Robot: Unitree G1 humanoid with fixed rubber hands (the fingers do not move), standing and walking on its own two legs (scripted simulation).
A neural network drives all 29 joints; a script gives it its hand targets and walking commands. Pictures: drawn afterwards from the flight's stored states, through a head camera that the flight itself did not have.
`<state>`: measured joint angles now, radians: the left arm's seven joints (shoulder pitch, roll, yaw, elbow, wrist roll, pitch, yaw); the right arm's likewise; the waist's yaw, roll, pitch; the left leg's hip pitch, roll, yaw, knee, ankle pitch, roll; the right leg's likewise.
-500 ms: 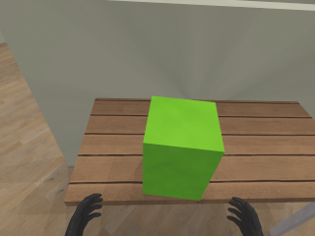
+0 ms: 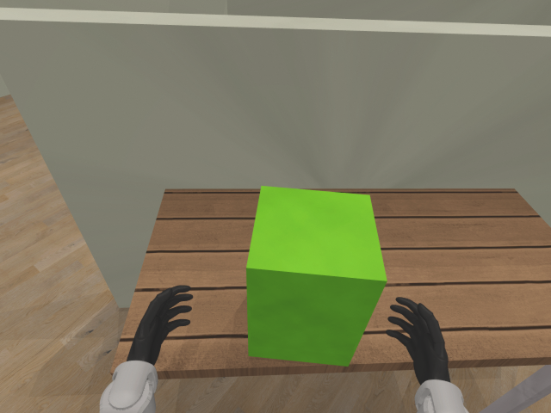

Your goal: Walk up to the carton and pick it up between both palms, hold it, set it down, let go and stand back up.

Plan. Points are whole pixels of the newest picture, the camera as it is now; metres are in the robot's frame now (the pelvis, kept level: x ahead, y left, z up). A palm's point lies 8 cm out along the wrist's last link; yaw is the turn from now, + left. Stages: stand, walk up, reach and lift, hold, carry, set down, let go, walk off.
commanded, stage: reach and lift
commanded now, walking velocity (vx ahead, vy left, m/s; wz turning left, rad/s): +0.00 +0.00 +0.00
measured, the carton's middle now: (306, 279) +0.38 -0.02 -0.01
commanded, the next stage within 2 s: none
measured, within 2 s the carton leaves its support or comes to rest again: neither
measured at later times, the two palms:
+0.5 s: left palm (150, 300) +0.26 +0.20 +0.08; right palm (444, 319) +0.26 -0.20 +0.07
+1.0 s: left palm (160, 234) +0.33 +0.20 +0.13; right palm (445, 255) +0.33 -0.20 +0.13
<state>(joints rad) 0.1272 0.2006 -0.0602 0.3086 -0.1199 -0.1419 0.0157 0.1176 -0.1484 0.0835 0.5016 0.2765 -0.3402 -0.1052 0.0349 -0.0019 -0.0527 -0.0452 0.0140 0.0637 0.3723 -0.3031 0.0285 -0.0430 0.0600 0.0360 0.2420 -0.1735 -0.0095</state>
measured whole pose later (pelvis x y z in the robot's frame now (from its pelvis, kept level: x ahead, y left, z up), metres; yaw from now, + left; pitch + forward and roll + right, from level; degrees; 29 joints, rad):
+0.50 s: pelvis -0.04 +0.00 +0.00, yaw +1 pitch -4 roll -2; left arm -0.20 0.22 0.02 0.25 -0.18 0.27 0.02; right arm -0.16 -0.19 -0.01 0.31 0.28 0.10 -0.18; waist 0.00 0.02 0.02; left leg -0.06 -0.01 0.04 0.35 -0.23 0.04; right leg -0.05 0.04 0.02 0.24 -0.12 -0.01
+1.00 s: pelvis -0.05 +0.00 +0.00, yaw +2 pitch +2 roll -2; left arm -0.59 0.29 0.04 0.47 -0.20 0.37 0.02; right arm -0.57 -0.24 -0.06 0.53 0.28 0.25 -0.16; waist -0.04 0.01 -0.04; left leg -0.21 -0.01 0.02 0.37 -0.20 0.04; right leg -0.20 0.03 0.00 0.24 -0.09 -0.01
